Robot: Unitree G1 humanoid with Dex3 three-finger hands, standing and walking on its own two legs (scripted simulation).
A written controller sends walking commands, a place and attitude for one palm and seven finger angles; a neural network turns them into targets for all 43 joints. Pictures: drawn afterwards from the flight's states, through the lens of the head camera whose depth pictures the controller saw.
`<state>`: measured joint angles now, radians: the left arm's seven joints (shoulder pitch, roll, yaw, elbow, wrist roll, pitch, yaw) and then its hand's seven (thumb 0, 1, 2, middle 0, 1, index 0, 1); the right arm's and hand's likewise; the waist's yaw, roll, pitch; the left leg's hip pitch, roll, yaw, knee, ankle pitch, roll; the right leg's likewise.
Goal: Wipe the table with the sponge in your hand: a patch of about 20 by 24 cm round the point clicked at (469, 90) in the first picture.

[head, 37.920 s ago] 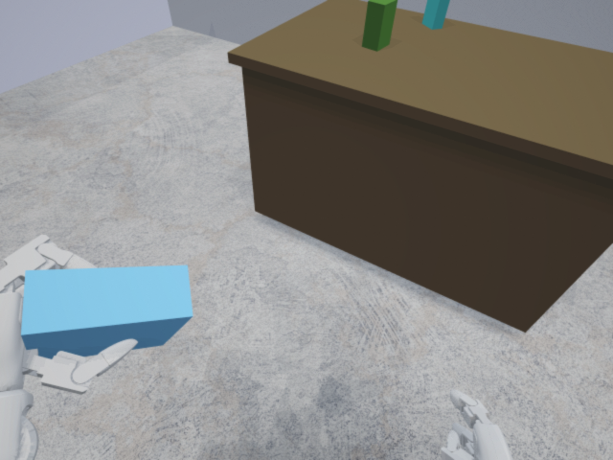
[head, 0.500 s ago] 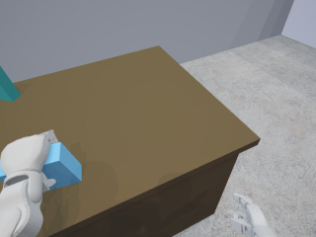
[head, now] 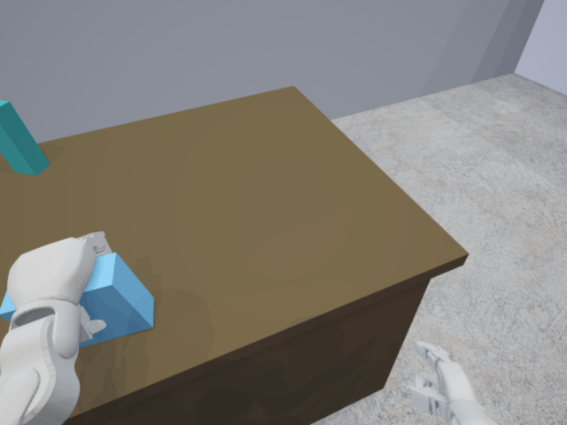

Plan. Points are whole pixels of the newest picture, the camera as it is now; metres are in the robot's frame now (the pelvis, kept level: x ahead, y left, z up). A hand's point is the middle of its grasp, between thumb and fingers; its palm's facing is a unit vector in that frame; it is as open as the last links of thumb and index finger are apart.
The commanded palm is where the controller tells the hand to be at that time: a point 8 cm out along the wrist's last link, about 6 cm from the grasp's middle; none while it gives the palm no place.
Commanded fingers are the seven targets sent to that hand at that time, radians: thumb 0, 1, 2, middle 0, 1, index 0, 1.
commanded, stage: lift the sponge slowly off the table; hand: left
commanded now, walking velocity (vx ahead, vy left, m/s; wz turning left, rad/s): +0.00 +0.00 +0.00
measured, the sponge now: (95, 312) +0.22 +0.31 +0.06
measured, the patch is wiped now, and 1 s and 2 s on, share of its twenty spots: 1.00 1.00 1.00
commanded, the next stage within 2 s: bring the sponge back beside the body in 1.66 s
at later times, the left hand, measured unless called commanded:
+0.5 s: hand (69, 292) +0.21 +0.31 +0.12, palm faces +0.07 -0.08 -0.99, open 9.5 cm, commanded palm +0.18 +0.31 +0.20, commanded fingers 0.00 0.10 1.30 -1.20 -1.60 -1.20 -1.60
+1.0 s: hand (58, 277) +0.21 +0.31 +0.16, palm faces +0.08 -0.06 -0.99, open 9.5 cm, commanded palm +0.18 +0.30 +0.23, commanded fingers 0.00 0.10 1.30 -1.20 -1.60 -1.20 -1.60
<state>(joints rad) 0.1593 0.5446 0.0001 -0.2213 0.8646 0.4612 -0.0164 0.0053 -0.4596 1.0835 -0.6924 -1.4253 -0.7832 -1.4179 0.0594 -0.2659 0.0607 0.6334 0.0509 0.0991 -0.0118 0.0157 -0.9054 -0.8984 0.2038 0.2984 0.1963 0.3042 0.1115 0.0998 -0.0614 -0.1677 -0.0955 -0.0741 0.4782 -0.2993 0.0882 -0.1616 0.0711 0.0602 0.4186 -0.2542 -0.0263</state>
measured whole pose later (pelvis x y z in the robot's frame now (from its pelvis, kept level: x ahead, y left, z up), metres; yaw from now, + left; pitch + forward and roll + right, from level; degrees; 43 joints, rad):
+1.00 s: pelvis -0.04 -0.03 +0.00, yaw +1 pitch -4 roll -1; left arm -0.06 0.65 0.03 -0.09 0.82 0.41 -0.14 -0.02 -0.49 1.08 -0.74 -1.38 -0.83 -1.37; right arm 0.04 -0.28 0.07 0.66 0.06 0.08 -0.06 0.02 -0.91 -0.90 0.20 0.30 0.20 0.30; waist 0.12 0.11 0.00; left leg -0.14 -0.08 -0.10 0.44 -0.23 0.05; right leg -0.13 0.08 0.04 0.39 -0.19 -0.06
